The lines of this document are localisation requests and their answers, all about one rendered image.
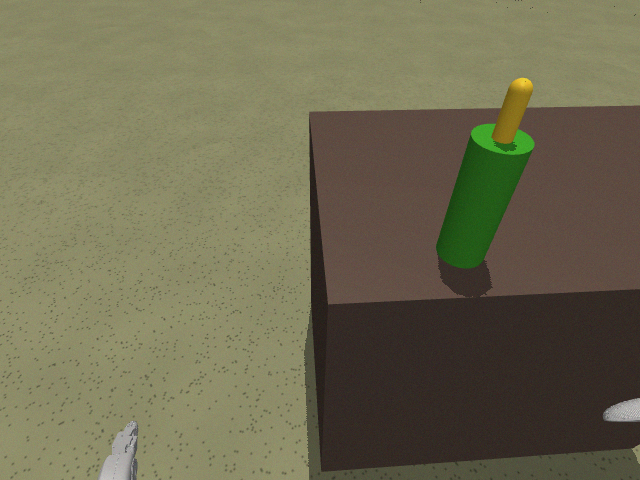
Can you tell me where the left robot hand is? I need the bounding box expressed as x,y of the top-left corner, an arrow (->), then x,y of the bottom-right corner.
97,421 -> 138,480

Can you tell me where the bottle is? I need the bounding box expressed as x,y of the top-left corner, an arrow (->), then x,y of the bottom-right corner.
436,78 -> 534,268

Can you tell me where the right robot hand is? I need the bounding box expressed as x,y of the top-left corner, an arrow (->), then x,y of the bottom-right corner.
603,398 -> 640,422

